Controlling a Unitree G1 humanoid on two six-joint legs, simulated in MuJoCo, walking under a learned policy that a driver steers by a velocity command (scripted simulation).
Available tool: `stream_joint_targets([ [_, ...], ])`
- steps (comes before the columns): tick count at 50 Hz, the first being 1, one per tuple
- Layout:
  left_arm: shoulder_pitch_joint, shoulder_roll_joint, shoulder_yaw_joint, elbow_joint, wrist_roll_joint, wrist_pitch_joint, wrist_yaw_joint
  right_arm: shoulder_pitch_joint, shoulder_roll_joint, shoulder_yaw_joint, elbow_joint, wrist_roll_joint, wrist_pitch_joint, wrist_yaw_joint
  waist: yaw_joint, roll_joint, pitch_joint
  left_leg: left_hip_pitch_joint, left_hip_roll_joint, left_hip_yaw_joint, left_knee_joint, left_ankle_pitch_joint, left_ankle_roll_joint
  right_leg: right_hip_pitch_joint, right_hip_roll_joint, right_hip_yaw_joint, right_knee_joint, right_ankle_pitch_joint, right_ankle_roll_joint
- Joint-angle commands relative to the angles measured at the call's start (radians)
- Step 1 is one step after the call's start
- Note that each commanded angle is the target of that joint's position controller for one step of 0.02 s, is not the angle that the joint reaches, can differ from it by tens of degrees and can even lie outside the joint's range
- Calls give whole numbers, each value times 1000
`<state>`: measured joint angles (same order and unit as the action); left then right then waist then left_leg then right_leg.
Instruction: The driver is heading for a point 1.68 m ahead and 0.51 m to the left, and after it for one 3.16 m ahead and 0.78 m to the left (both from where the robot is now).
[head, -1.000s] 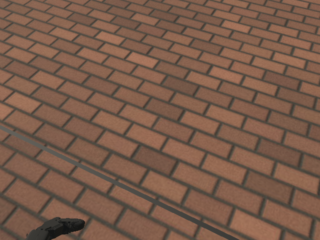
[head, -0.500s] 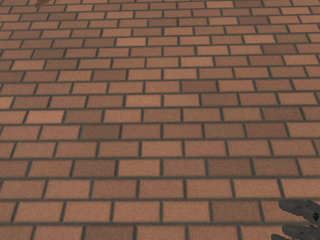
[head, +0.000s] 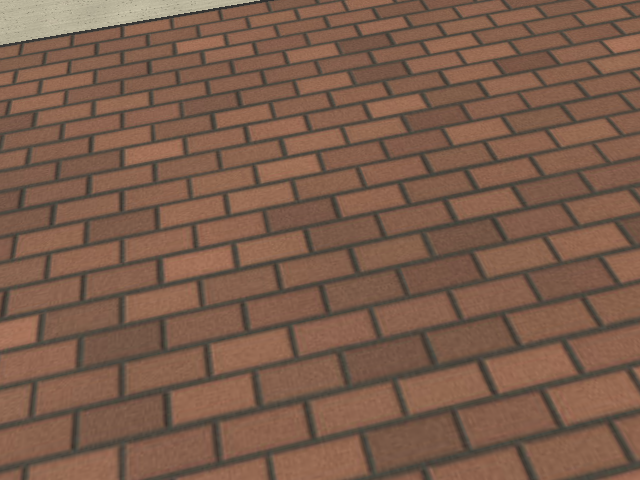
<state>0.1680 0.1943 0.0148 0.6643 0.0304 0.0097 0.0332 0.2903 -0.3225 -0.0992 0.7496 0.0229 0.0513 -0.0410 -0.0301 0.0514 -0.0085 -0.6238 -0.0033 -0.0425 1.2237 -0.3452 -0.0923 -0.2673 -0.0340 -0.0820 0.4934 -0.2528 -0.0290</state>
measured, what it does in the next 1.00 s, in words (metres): walks ahead, turning left: left foot, then right foot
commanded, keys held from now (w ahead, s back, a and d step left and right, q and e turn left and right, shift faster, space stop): q+shift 0.16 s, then w+q+shift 0.44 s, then w+shift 0.04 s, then w+e+shift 0.24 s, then e+shift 0.12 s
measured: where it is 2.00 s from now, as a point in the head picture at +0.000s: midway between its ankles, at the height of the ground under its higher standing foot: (177, 359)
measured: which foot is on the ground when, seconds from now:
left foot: up 0.00-0.28, down 0.30-0.72, up 0.74-1.00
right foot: down 0.00-0.28, up 0.30-0.68, down 0.70-1.00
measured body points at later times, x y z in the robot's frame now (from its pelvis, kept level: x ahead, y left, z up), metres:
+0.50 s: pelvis +0.09 +0.10 +0.00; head +0.09 +0.13 +0.45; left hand +0.16 +0.41 -0.09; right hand +0.21 -0.16 -0.10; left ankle -0.05 +0.13 -0.74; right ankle +0.22 -0.03 -0.66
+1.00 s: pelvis +0.42 +0.27 +0.00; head +0.45 +0.29 +0.45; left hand +0.20 +0.45 -0.12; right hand +0.76 +0.25 -0.04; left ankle +0.48 +0.47 -0.70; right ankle +0.40 +0.13 -0.74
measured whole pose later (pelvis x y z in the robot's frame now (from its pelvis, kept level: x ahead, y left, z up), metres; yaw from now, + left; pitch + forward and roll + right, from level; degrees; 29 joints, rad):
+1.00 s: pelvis +0.42 +0.27 +0.00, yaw +30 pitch +2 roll -1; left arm 0.57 0.27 0.06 0.90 0.00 -0.06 -0.01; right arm -0.03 -0.26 0.03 0.57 -0.04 -0.09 0.05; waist 0.12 0.03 0.02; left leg -0.63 0.04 -0.07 0.71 -0.13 -0.01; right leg -0.05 0.09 0.13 0.34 -0.31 -0.05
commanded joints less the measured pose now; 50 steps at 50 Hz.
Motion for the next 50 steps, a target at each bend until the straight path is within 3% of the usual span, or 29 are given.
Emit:
stream_joint_targets([
  [1,-48,147,47,-68,-6,-11,35,-80,-60,-12,-121,-3,-5,-1,36,-159,-18,-130,58,4,-2,48,-38,142,-268,131,-193,191,-170],
  [5,-16,199,77,-53,-9,4,37,-130,-3,19,-190,-8,-2,41,73,-185,-53,-30,100,60,-239,-11,-22,194,-309,78,-164,248,-190],
  [8,-23,236,100,-42,-23,2,20,-115,-25,14,-212,-5,1,64,64,-202,-60,89,86,120,-368,-57,27,159,-337,39,-133,333,-188],
  [10,-2,264,115,-31,-44,-12,1,-101,-38,9,-212,5,6,73,65,-199,-86,168,84,146,-429,-74,79,137,-368,55,-189,-34,-161],
  [12,-54,269,119,-22,-68,-25,-12,-23,-46,-2,-175,13,2,79,-1,-184,-57,317,60,196,-555,-54,145,30,-356,37,-202,-362,-108],
  [13,-77,243,114,-15,-65,-29,-16,70,-52,-12,-120,16,-5,73,-43,-142,-45,447,18,232,-611,-52,178,-58,-315,-21,-133,-437,-72],
  [14,-100,185,101,-18,-47,-31,-21,218,-88,-34,-47,20,-15,62,-96,-16,-33,606,-8,189,-677,-113,228,-184,-233,-108,100,-441,-30],
  [15,-181,93,75,-61,-30,-42,-29,346,-187,-61,-24,12,-34,53,-145,274,26,756,204,-224,-791,-251,344,-542,-120,-169,647,-420,38],
  [16,-263,96,69,-152,-49,-86,-36,263,-249,-54,-110,-2,-89,71,-115,293,42,795,351,-800,-1038,-460,518,-857,58,75,816,-377,51],
  [17,-335,174,79,-167,-82,-126,-54,211,-180,-38,-119,-5,-115,76,-128,142,73,802,397,-786,-1103,-484,514,-931,-5,165,845,-277,22],
  [18,-303,197,85,-158,-76,-152,-65,168,-136,-17,-129,0,-128,71,-76,102,81,786,371,-703,-1072,-389,474,-916,-27,182,801,-173,5],
  [19,-233,201,88,-118,-48,-162,-65,135,-111,-7,-142,6,-124,65,-34,28,69,740,321,-591,-1037,-310,436,-840,-46,181,744,-90,8],
  [20,-178,196,72,-73,83,-110,-83,88,-164,-20,-129,-54,-90,50,-10,-19,88,610,225,-420,-1065,-201,350,-700,-66,120,663,8,41],
  [21,-144,181,71,-63,83,-79,-92,75,-147,-13,-133,-56,-86,48,4,9,84,527,161,-350,-1087,-128,335,-595,-39,87,632,54,64],
  [24,-172,173,57,-73,29,-33,-92,145,-126,-5,-91,-34,-99,61,-11,19,94,496,115,-303,-1095,2,348,-547,-20,62,521,91,104],
  [30,-338,182,35,-141,0,-50,-92,185,-168,-19,-57,-27,-112,43,-67,81,103,547,143,-366,-1058,192,335,-397,16,80,152,167,89],
  [33,-128,215,49,-87,1,-62,-73,131,-180,-14,-36,-29,-126,40,35,94,11,561,165,-310,-935,666,280,-77,65,25,89,108,26],
  [34,61,244,66,-30,1,-64,-54,129,-184,-13,-18,-39,-126,45,123,53,-95,562,119,-234,-702,888,256,127,105,-16,82,52,-4],
  [35,283,286,85,22,8,-68,-32,104,-167,-7,-19,-48,-131,46,233,25,-204,408,63,-183,-398,828,238,397,43,31,126,-29,-32],
  [36,439,396,111,44,39,-76,-18,134,-38,25,-63,-27,-144,49,244,-246,-334,137,-63,-113,26,374,200,612,-207,503,-7,-591,-115],
  [37,373,405,109,65,28,-79,-37,176,7,46,-80,-17,-156,67,152,-448,-310,-56,-175,-169,152,-102,200,587,-311,1074,-307,-721,-188],
  [38,217,308,94,49,19,-78,-48,98,-36,46,-72,-39,-148,64,101,-262,-104,-154,-86,-146,209,-24,217,456,-299,1003,-278,-646,-216],
  [39,192,253,87,49,2,-82,-54,26,-70,45,-74,-62,-148,72,96,-117,-65,-126,-25,-105,163,46,213,350,-260,847,-254,-533,-228],
  [40,190,221,77,62,1,-82,-55,-40,-80,46,-90,-75,-147,75,86,-71,-22,-87,13,-83,79,66,202,240,-213,732,-257,-408,-216],
  [42,219,179,57,109,-2,-89,-53,-99,-52,62,-131,-99,-132,80,40,-130,46,-58,51,-75,-28,32,157,106,-134,616,-281,-271,-214],
  [44,249,194,60,130,-14,-99,-47,-147,-36,81,-166,-102,-121,85,22,-148,87,-74,78,-54,-142,15,116,44,-117,573,-327,-201,-241],
  [46,231,214,67,123,-13,-102,-36,-229,-24,102,-206,-88,-129,93,13,-121,129,-3,71,-6,-340,102,79,-39,-92,488,-347,121,-236],
  [49,236,279,95,125,-22,-95,-48,-284,-7,114,-214,-60,-138,95,33,-130,75,309,-30,70,-552,304,64,-134,-33,378,-296,489,-161],
  [50,258,253,92,92,-108,-98,-22,-309,-41,88,-230,-10,-175,70,39,-51,53,342,-39,-17,-647,352,63,-91,-48,437,-246,378,-150],
])
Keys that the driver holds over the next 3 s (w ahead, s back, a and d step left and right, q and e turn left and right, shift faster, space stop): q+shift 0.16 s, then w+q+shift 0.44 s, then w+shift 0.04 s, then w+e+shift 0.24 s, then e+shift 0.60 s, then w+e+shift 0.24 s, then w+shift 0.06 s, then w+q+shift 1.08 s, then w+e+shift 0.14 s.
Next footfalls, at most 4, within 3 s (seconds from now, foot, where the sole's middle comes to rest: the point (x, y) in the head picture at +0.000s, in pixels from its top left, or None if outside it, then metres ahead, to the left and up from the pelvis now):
0.30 left None -0.01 0.14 -0.78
0.70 right None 0.43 0.15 -0.78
1.08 left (108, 453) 0.60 0.53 -0.78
1.50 right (219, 378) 0.76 0.30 -0.78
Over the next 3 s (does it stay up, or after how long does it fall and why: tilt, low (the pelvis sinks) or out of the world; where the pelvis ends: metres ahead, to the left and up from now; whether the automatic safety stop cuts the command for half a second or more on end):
stays up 1.67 0.53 -0.01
